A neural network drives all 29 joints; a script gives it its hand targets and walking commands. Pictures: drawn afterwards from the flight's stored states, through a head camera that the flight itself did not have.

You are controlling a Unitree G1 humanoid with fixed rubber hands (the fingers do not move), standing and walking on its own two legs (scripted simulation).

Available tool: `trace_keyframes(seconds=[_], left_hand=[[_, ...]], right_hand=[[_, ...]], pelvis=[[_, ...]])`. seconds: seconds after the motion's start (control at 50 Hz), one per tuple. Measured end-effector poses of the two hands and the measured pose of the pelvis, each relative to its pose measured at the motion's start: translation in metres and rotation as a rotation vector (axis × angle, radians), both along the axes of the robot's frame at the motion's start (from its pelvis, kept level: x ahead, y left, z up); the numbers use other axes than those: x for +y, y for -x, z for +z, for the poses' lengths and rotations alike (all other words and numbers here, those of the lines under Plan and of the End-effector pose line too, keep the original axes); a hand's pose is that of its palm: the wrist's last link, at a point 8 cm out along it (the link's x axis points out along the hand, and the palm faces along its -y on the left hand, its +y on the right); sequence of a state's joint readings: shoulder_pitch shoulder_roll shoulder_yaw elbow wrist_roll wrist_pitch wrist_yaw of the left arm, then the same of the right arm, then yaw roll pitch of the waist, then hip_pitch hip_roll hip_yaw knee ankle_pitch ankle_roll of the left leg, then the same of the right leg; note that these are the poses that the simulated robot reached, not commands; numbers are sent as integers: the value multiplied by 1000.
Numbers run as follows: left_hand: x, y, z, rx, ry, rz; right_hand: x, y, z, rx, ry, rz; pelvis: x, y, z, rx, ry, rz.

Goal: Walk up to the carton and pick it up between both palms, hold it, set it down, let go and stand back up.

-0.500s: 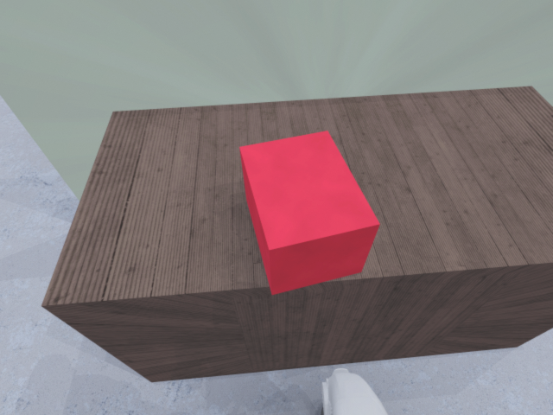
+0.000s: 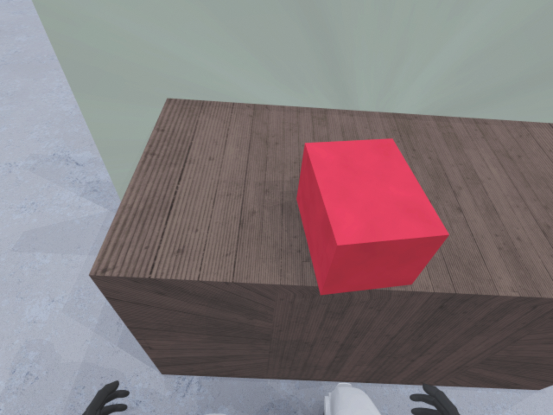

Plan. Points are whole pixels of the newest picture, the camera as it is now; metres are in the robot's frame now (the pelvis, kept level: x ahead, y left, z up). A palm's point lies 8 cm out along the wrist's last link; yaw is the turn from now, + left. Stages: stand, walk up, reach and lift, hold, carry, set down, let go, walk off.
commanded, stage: walk up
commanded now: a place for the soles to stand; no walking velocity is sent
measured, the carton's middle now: (358, 213) +0.45 -0.14 -0.01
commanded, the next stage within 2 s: none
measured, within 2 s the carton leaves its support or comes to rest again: neither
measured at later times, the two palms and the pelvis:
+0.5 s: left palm out of the picture +0.05 +0.26 -0.10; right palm out of the picture +0.04 -0.23 -0.10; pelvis -0.01 +0.01 +0.02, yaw -3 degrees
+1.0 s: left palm out of the picture +0.09 +0.24 -0.10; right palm out of the picture +0.04 -0.25 -0.10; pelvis +0.01 +0.00 +0.03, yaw -6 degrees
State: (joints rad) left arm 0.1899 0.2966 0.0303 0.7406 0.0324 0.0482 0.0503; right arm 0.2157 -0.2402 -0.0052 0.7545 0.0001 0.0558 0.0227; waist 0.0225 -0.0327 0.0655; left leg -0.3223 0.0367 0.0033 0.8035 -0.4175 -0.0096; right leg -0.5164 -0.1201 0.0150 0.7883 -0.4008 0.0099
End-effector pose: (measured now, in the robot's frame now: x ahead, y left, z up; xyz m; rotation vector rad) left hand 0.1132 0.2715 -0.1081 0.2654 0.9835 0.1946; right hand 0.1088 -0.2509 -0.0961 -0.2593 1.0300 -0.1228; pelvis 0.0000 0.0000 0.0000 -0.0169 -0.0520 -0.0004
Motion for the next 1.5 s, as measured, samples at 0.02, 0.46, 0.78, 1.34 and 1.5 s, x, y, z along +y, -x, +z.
trace_keyframes(seconds=[0.02, 0.46, 0.78, 1.34, 1.5], left_hand=[[4, 3, 1, 11, 8, 4], [-15, 70, 9, 189, 71, -70], [-35, 29, 12, 148, 64, -150], [-35, 23, 9, 204, 34, -157], [-20, -1, 8, 194, 21, -193]], right_hand=[[5, 7, 5, 2, 3, -14], [24, 66, 1, 31, -34, -57], [-13, 116, -1, 170, 10, -148], [-10, 90, -10, 148, -14, -180], [0, 112, 6, 154, 39, -224]], pelvis=[[3, 0, 4, 4, 15, 6], [15, 15, 25, -13, -3, -59], [-1, 1, 26, 2, -20, -94], [0, -10, 22, 2, 3, -157], [0, -7, 27, -15, 4, -140]])
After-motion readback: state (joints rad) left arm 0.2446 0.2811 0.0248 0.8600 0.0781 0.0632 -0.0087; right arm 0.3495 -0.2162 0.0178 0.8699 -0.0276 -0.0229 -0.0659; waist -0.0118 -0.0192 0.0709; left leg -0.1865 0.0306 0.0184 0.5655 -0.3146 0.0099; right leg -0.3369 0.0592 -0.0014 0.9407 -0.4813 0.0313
